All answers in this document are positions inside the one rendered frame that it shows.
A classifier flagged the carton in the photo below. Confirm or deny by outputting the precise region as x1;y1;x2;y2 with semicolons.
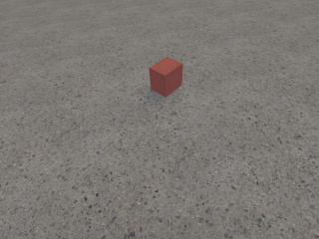
149;57;183;97

